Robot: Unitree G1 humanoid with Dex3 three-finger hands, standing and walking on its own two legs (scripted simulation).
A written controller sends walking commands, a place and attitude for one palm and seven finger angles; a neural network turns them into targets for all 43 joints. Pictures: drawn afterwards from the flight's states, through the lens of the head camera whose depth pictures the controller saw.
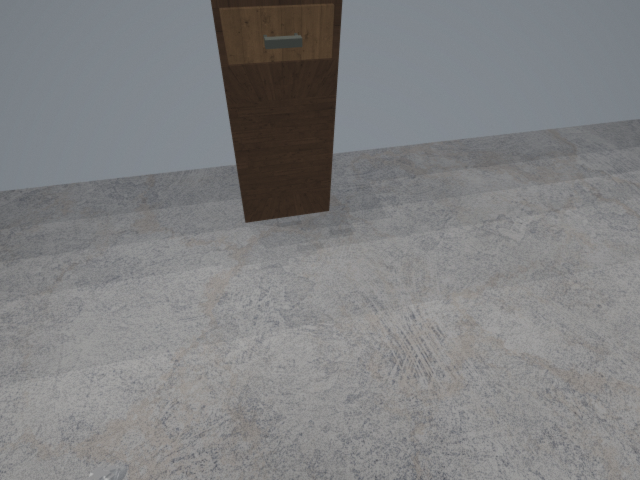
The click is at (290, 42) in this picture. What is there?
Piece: drawer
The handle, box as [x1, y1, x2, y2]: [263, 33, 301, 48]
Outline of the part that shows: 301,37 296,33 294,33 292,36 267,37 266,35 263,35 266,48 301,46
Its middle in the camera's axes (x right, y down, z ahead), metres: -0.12 -0.62 +1.20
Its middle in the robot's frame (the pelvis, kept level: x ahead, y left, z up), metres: +1.31 +0.19 +0.02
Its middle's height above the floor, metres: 0.79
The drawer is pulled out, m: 0.00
